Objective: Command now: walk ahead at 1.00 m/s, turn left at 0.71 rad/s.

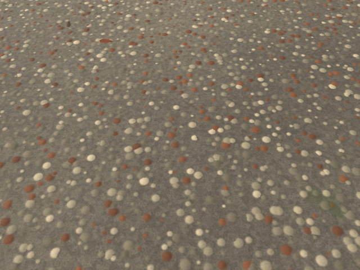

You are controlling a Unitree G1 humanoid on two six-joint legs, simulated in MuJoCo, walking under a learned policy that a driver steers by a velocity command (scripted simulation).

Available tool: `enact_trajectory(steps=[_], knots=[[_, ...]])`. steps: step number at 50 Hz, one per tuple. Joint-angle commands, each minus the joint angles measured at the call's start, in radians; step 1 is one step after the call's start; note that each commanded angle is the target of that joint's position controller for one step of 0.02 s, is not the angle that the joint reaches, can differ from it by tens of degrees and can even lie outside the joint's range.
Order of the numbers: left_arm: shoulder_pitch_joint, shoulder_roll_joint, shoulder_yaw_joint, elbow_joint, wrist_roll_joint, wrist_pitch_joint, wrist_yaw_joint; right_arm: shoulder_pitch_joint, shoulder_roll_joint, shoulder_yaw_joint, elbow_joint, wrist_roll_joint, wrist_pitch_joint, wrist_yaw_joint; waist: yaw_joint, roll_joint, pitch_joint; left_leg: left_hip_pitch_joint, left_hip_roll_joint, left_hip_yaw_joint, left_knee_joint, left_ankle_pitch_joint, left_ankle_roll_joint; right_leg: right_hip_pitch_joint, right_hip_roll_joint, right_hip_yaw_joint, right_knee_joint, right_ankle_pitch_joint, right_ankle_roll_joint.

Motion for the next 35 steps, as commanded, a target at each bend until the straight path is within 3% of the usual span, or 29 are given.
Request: enact_trajectory(steps=[1,4,6,8,10,11,12,13,14,15,16,17,18,19,21,23,25,27,29,31,32,33,34,35], knots=[[0.022,0.058,0.022,-0.020,-0.027,-0.044,0.001,-0.038,-0.004,-0.005,-0.083,-0.014,0.030,0.020,-0.002,-0.096,0.063,-0.248,0.078,-0.033,0.003,0.064,-0.011,0.106,-0.267,0.179,-0.341,0.166,-0.072],[0.008,0.048,0.020,0.002,-0.020,-0.060,0.001,-0.178,0.010,0.010,-0.155,-0.012,0.027,0.039,-0.020,-0.124,0.115,-0.236,0.067,0.024,-0.170,0.240,0.001,0.060,-0.199,-0.024,-0.366,0.377,-0.045],[-0.003,0.083,0.026,0.006,-0.019,-0.061,0.010,-0.240,-0.006,0.017,-0.178,-0.009,0.023,0.055,-0.027,-0.076,0.127,-0.140,0.031,0.098,-0.365,0.339,0.033,0.063,-0.172,-0.124,-0.399,0.469,-0.024],[0.051,0.132,0.034,0.019,-0.024,-0.060,0.019,-0.286,-0.019,0.018,-0.190,-0.011,0.018,0.065,-0.015,-0.053,0.115,-0.027,-0.044,0.192,-0.489,0.386,0.068,0.133,-0.181,-0.162,-0.355,0.823,-0.003],[0.065,0.207,0.052,0.010,-0.018,-0.036,0.036,-0.187,-0.063,0.007,-0.163,-0.005,0.018,0.057,-0.078,-0.112,0.026,0.094,-0.124,0.232,-0.508,0.293,0.097,0.255,-0.210,-0.161,-0.161,1.244,0.015],[0.037,0.241,0.062,-0.003,-0.010,-0.015,0.043,-0.053,-0.100,-0.008,-0.131,-0.004,0.019,0.048,-0.153,-0.139,-0.050,0.229,-0.156,0.221,-0.502,0.224,0.117,0.264,-0.231,-0.150,0.022,1.361,0.013],[-0.010,0.263,0.070,-0.023,-0.004,0.007,0.045,0.140,-0.145,-0.033,-0.079,-0.005,0.021,0.035,-0.248,-0.145,-0.137,0.429,-0.172,0.180,-0.508,0.148,0.147,0.206,-0.249,-0.122,0.278,1.353,-0.002],[-0.026,0.250,0.070,-0.027,0.000,0.019,0.034,0.290,-0.195,-0.063,-0.026,-0.003,0.023,0.011,-0.298,-0.083,-0.190,0.640,-0.178,0.106,-0.579,0.080,0.175,0.071,-0.201,-0.114,0.625,1.054,-0.002],[-0.054,0.104,0.036,-0.049,0.007,0.010,0.010,0.191,-0.254,-0.086,-0.024,0.019,0.037,-0.010,-0.200,0.180,-0.061,0.683,-0.074,-0.104,-0.632,0.097,0.208,-0.248,0.009,-0.089,1.034,-0.036,0.026],[0.064,0.080,0.016,-0.179,-0.012,-0.011,0.009,0.117,-0.380,-0.105,-0.084,-0.020,0.046,-0.007,-0.055,0.286,-0.267,0.972,0.141,-0.682,-0.794,0.072,0.435,-0.606,0.080,0.117,1.287,-0.241,0.069],[-0.020,0.128,0.007,-0.192,0.003,-0.041,0.012,0.099,-0.336,-0.107,-0.121,-0.015,0.048,-0.018,-0.108,0.073,-0.284,0.947,0.196,-0.863,-0.997,-0.188,0.430,-0.696,0.022,0.233,1.233,-0.155,0.053],[-0.070,0.152,0.008,-0.185,0.001,-0.053,0.012,0.081,-0.261,-0.091,-0.102,-0.012,0.041,-0.029,-0.072,-0.070,-0.109,0.757,0.176,-0.805,-1.048,-0.225,0.369,-0.682,-0.029,0.240,1.105,-0.093,0.047],[-0.097,0.139,0.004,-0.188,0.010,-0.049,0.014,0.054,-0.221,-0.078,-0.085,-0.008,0.027,-0.031,-0.017,-0.133,-0.030,0.588,0.133,-0.708,-1.043,-0.134,0.324,-0.610,-0.070,0.236,0.988,-0.075,0.052],[-0.089,0.128,-0.003,-0.185,0.027,-0.029,0.015,0.030,-0.206,-0.069,-0.089,-0.005,0.008,-0.035,0.019,-0.140,0.009,0.458,0.085,-0.612,-1.032,-0.015,0.306,-0.537,-0.091,0.237,0.924,-0.085,0.064],[-0.080,0.112,-0.010,-0.184,0.039,0.020,0.012,0.011,-0.169,-0.051,-0.088,0.003,-0.019,-0.033,0.065,-0.138,0.049,0.260,0.013,-0.485,-1.056,0.075,0.290,-0.433,-0.124,0.218,0.794,-0.112,0.096],[-0.180,0.086,-0.023,-0.235,0.035,0.033,0.002,0.017,-0.182,-0.054,-0.094,0.008,-0.038,-0.028,0.049,-0.112,0.082,0.159,-0.044,-0.403,-1.093,0.139,0.278,-0.394,-0.134,0.172,0.606,-0.035,0.114],[-0.296,0.053,-0.039,-0.281,0.016,0.030,-0.011,0.022,-0.180,-0.059,-0.097,0.009,-0.041,-0.025,0.009,-0.076,0.097,0.119,-0.099,-0.350,-1.095,0.209,0.233,-0.328,-0.112,0.144,0.400,0.169,0.113],[-0.346,0.044,-0.045,-0.294,-0.003,0.026,-0.016,0.054,-0.192,-0.068,-0.090,0.015,-0.040,-0.017,-0.038,-0.030,0.065,0.180,-0.110,-0.343,-1.071,0.346,0.189,-0.265,-0.067,0.124,0.241,0.329,0.100],[-0.375,0.064,-0.040,-0.307,-0.011,0.022,-0.012,0.081,-0.203,-0.074,-0.083,0.018,-0.038,-0.015,-0.066,0.002,0.036,0.280,-0.082,-0.374,-1.033,0.450,0.164,-0.232,-0.039,0.132,0.150,0.370,0.084],[-0.340,0.098,-0.028,-0.302,-0.012,0.016,-0.005,0.065,-0.214,-0.080,-0.089,0.015,-0.036,-0.024,-0.045,0.013,0.007,0.358,-0.069,-0.401,-0.951,0.545,0.127,-0.142,-0.012,0.155,0.051,0.327,0.071],[-0.264,0.137,-0.011,-0.279,-0.013,0.013,0.005,0.051,-0.235,-0.084,-0.093,0.010,-0.036,-0.026,-0.008,0.015,-0.047,0.396,-0.069,-0.409,-0.852,0.674,0.104,-0.047,0.016,0.158,0.042,0.253,0.062],[-0.120,0.185,0.012,-0.245,-0.017,0.009,0.017,0.023,-0.269,-0.090,-0.097,0.004,-0.037,-0.023,0.076,0.005,-0.137,0.401,-0.084,-0.394,-0.675,0.751,0.081,0.106,0.028,0.155,0.046,0.157,0.050],[0.099,0.227,0.035,-0.196,-0.013,0.004,0.035,-0.036,-0.259,-0.086,-0.112,0.000,-0.046,-0.018,0.201,-0.007,-0.231,0.284,-0.119,-0.361,-0.423,0.686,0.060,0.351,-0.026,0.179,0.070,0.078,0.033],[0.310,0.289,0.059,-0.161,0.017,0.000,0.056,-0.053,-0.106,-0.045,-0.145,-0.007,-0.059,-0.021,0.249,-0.179,-0.355,0.103,-0.181,-0.277,-0.076,0.106,0.064,0.582,-0.275,0.430,0.046,-0.291,0.014]])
